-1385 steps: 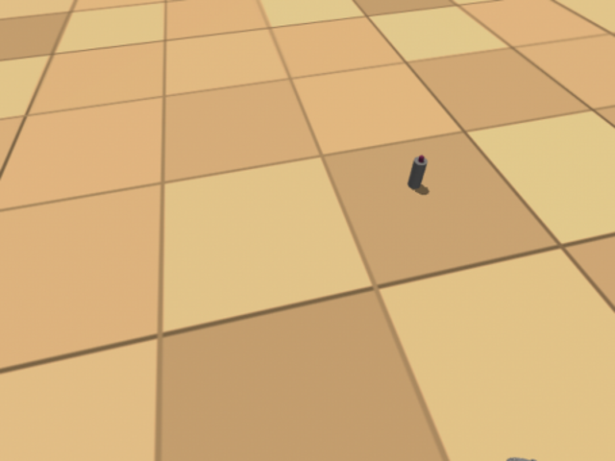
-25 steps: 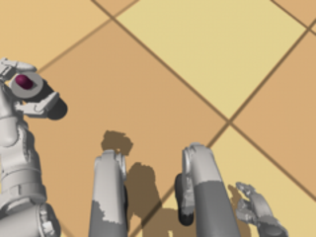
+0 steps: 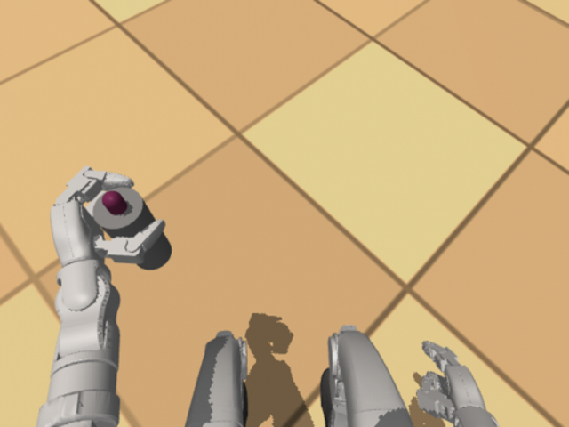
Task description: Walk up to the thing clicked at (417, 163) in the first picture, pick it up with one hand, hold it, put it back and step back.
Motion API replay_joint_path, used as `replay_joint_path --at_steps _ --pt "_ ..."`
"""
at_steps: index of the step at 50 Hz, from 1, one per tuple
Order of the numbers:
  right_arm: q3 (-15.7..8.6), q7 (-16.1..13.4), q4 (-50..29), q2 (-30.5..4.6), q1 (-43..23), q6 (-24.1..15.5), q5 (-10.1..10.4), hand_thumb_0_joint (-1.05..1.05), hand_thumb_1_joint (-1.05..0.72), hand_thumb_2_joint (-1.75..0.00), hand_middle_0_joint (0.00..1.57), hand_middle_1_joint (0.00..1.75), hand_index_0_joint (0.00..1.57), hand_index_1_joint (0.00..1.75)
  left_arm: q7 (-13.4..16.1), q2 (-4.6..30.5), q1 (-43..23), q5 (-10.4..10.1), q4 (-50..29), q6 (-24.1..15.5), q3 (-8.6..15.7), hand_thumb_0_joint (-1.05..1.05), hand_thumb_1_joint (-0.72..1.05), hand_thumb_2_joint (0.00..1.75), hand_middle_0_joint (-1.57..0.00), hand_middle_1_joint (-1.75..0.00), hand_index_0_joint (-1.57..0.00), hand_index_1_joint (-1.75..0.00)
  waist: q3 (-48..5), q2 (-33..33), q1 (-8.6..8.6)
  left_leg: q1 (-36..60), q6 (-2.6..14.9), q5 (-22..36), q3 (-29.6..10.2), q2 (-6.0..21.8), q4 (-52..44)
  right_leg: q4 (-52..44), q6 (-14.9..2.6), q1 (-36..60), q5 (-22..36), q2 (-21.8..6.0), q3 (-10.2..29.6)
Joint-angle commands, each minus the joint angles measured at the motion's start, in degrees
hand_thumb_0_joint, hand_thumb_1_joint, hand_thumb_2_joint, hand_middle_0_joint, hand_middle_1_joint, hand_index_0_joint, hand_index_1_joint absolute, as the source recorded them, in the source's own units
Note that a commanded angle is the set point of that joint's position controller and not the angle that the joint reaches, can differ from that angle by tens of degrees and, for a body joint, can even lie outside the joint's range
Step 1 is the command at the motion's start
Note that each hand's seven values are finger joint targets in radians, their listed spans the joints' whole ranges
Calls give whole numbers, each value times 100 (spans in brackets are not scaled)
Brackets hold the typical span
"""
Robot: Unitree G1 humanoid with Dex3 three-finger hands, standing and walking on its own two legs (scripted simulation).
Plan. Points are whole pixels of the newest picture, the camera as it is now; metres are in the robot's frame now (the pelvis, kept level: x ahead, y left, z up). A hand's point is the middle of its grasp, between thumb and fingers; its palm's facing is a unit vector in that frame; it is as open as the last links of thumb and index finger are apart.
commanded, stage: lift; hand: left
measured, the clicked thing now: (134, 228) +0.37 +0.22 -0.01
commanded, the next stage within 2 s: hold in 0.94 s
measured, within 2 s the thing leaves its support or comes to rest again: neither
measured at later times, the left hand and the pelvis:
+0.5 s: hand (124, 196) +0.37 +0.19 +0.10, palm faces +0.29 -0.95 -0.05, open 9.3 cm; pelvis +0.02 -0.01 +0.07, yaw +1 degrees
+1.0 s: hand (124, 174) +0.37 +0.18 +0.13, palm faces +0.31 -0.95 -0.03, open 9.3 cm; pelvis +0.04 -0.01 +0.10, yaw +1 degrees
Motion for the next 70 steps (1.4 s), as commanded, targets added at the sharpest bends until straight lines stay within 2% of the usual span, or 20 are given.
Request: replay_joint_path --at_steps 1,4,9,12,22,23,25,34,37,39,41,48,49,51,55,57,59,62,65,70 --pt "-341 -82 -442 -846 405 -186 -58 0 -88 -89 20 30 20 30 53 1051 -1724 -41 -1579 -776 256 0 27 134 -133 -149 -135 -148 -2427 489 19 2429 117 1836 5 -168 -1613 -1323 -305 1890 1716 220 -22" --pt "-329 -57 -439 -829 375 -200 -86 0 -89 -90 20 30 20 30 72 743 -1543 -3 -1114 -829 34 0 23 133 -133 -148 -135 -148 -2164 428 -6 2677 95 1723 8 -157 -1895 -1590 -301 2019 1611 219 -43" --pt "-317 -24 -443 -837 361 -244 -127 0 -89 -89 20 30 20 30 88 935 -1882 3 -1667 -1101 59 0 16 129 -133 -147 -136 -146 -2343 619 123 3167 60 1729 11 -170 -2294 -1878 -299 2459 1634 219 -60" --pt "-294 -24 -456 -821 341 -239 -134 0 -90 -89 20 30 20 30 53 614 -1674 -59 -1477 -1120 -202 0 15 127 -131 -144 -133 -144 -2171 493 68 3356 61 1889 45 -180 -2473 -2078 -289 2729 1829 234 -71" --pt "-245 -81 -449 -736 321 -148 -160 0 -90 -90 20 30 20 30 166 630 -1484 -22 -1407 -1105 -164 0 13 123 -125 -139 -127 -138 -1811 223 119 3649 82 1909 137 -210 -2982 -2664 -234 3518 1940 237 -37" --pt "-241 -73 -481 -716 298 -146 -169 0 -90 -89 20 30 20 30 162 367 -1330 -24 -1213 -1065 -349 0 13 122 -125 -138 -127 -138 -1718 113 69 3651 80 1909 148 -201 -3034 -2709 -233 3558 1953 246 -48" --pt "-242 -81 -448 -716 316 -128 -177 0 -90 -89 20 30 20 30 231 615 -1738 -11 -1687 -1131 -191 0 12 121 -123 -137 -125 -136 -1809 400 145 3862 45 1977 153 -204 -3132 -2732 -251 3616 1983 233 -43" --pt "-232 -98 -526 -650 275 -53 -183 0 -89 -89 20 30 20 30 223 278 -1257 -18 -1257 -999 -395 0 13 121 -122 -138 -126 -136 -1540 51 102 3985 77 2319 251 -230 -3352 -3100 -190 4198 2427 239 -2" --pt "-245 -103 -533 -649 268 -30 -176 0 -89 -89 20 30 20 30 237 552 -1554 14 -1631 -1051 -251 0 15 123 -122 -138 -125 -137 -1593 251 151 4131 63 2295 288 -245 -3464 -3197 -194 4344 2396 232 22" --pt "-237 -94 -570 -651 219 -18 -191 0 -89 -89 20 30 20 30 225 320 -1382 11 -1434 -1024 -401 0 17 125 -124 -139 -127 -139 -1431 235 89 4202 53 2300 272 -243 -3539 -3243 -203 4275 2391 251 6" --pt "-240 -115 -557 -653 256 -11 -176 0 -89 -89 20 30 20 30 243 466 -1429 -17 -1568 -1045 -241 0 17 124 -123 -139 -126 -138 -1527 117 144 4281 60 2403 282 -238 -3576 -3305 -179 4503 2514 245 8" --pt "-245 -122 -537 -665 228 4 -192 0 -89 -89 20 30 20 30 259 225 -1256 -18 -1317 -990 -423 0 16 126 -126 -141 -128 -141 -1323 92 69 4488 57 2663 326 -240 -3664 -3427 -165 4625 2822 250 31" --pt "-256 -121 -509 -645 245 5 -198 0 -89 -89 20 30 20 30 279 441 -1511 -11 -1858 -1059 -300 0 16 126 -125 -140 -127 -140 -1511 237 142 4527 49 2687 318 -241 -3692 -3412 -173 4718 2844 245 36" --pt "-259 -121 -538 -668 212 0 -187 0 -90 -89 20 30 20 30 249 158 -1182 -28 -1403 -1002 -499 0 14 125 -125 -140 -127 -140 -1330 87 78 4588 55 2757 325 -232 -3719 -3465 -163 4686 2911 259 19" --pt "-292 -98 -533 -671 190 8 -183 0 -90 -90 20 30 20 30 308 422 -1466 30 -1839 -1071 -349 0 12 124 -123 -139 -125 -139 -1344 211 170 4649 35 2615 312 -232 -3869 -3537 -177 4773 2708 254 11" --pt "-287 -85 -558 -678 196 6 -185 0 -90 -90 20 30 20 30 309 164 -1093 19 -1432 -999 -466 0 11 123 -122 -138 -124 -138 -1315 117 129 4752 23 2775 305 -218 -3879 -3531 -195 4775 2806 283 -7" --pt "-291 -76 -521 -663 195 8 -188 0 -90 -90 20 30 20 30 348 330 -1400 15 -1730 -1029 -347 0 11 123 -122 -138 -124 -139 -1386 239 151 4810 9 2916 296 -221 -3877 -3508 -196 4840 2912 289 -21" --pt "-288 -75 -524 -650 208 7 -190 0 -90 -90 20 30 20 30 329 105 -1164 18 -1556 -979 -540 0 13 123 -123 -139 -126 -139 -1293 139 97 4806 24 2984 309 -228 -3898 -3547 -182 4885 3030 282 -10" --pt "-318 -66 -520 -683 193 10 -185 0 -90 -90 20 30 20 30 357 297 -1390 61 -1776 -1006 -428 0 14 123 -122 -138 -124 -138 -1231 295 149 4932 -7 2965 295 -212 -3968 -3594 -210 4801 2898 295 -31" --pt "-274 -59 -519 -604 190 -16 -187 0 -91 -90 20 30 20 30 382 99 -1128 29 -1878 -976 -562 0 11 123 -124 -140 -126 -140 -1256 141 174 4934 8 3018 308 -221 -4012 -3639 -186 5028 3010 292 -32"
